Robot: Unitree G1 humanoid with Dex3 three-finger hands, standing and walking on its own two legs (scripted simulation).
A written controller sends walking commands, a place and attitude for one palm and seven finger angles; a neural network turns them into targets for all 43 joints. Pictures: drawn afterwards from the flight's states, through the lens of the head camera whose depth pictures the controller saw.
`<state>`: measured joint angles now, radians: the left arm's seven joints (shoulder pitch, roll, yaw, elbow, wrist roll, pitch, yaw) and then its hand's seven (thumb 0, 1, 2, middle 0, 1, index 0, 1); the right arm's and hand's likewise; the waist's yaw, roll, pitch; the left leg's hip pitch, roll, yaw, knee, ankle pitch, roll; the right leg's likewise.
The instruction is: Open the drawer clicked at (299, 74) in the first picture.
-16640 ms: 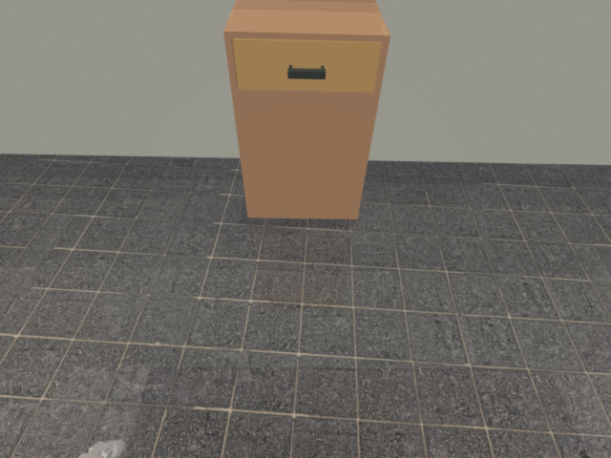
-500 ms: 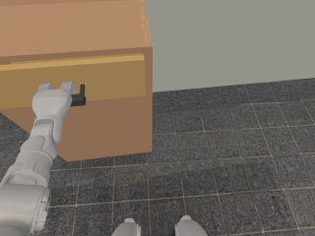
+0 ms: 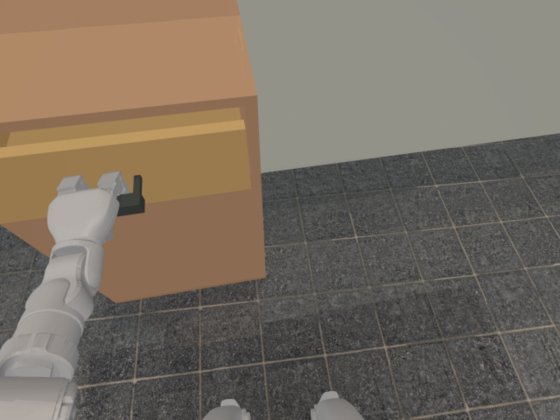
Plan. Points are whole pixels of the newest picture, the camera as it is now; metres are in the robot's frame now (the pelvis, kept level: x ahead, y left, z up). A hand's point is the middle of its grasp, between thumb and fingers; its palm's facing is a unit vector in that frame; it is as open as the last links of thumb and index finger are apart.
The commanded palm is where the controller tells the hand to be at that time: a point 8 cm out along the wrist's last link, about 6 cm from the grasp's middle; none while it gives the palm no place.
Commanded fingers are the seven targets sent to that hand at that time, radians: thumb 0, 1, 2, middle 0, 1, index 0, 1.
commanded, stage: pull the drawer open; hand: left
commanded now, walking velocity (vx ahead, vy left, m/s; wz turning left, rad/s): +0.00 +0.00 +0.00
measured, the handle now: (103, 196) +0.45 +0.28 +0.00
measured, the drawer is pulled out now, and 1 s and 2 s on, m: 0.04 0.17 0.30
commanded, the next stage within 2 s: open the thumb to release the handle in 1.80 s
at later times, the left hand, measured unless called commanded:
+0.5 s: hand (101, 261) +0.35 +0.27 -0.02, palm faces -0.03 -0.01 -1.00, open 5.7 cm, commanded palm +0.33 +0.26 +0.03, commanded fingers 0.00 0.90 0.90 -0.40 -1.35 -0.40 -1.35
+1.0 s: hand (98, 313) +0.27 +0.25 -0.02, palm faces -0.02 -0.05 -1.00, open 5.6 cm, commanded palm +0.23 +0.25 +0.03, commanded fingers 0.00 0.90 0.90 -0.40 -1.35 -0.40 -1.35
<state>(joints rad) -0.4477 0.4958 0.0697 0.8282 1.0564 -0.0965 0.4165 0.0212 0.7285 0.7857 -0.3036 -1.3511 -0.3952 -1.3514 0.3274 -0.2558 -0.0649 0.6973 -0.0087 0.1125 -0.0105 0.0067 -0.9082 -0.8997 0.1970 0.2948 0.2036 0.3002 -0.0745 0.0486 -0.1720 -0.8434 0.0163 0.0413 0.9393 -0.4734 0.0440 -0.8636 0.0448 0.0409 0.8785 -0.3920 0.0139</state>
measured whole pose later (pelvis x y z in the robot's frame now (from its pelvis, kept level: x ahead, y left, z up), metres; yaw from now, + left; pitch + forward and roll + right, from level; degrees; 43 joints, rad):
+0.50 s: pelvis +0.02 +0.00 +0.01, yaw +3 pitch +17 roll -2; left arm -0.26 0.36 -0.10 0.59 1.10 0.06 0.45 0.02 0.71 0.84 -0.33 -1.33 -0.40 -1.35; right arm 0.16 -0.23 -0.04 0.64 -0.02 0.11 -0.03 0.01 -0.91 -0.90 0.20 0.29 0.20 0.30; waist 0.01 0.05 -0.15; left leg -0.72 -0.01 -0.01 0.91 -0.49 0.04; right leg -0.72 0.01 -0.02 0.84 -0.43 0.01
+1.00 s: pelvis +0.02 -0.01 +0.01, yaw +1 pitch +16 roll -1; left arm 0.18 0.37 0.02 0.28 1.06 0.01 0.50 0.05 0.73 0.78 -0.28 -1.35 -0.41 -1.35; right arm 0.24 -0.26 -0.07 0.65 -0.02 0.07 0.00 0.01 -0.91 -0.90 0.20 0.29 0.20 0.30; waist -0.03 0.04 -0.16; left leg -0.68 0.02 0.03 0.89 -0.49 0.02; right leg -0.71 0.04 0.02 0.86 -0.43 -0.01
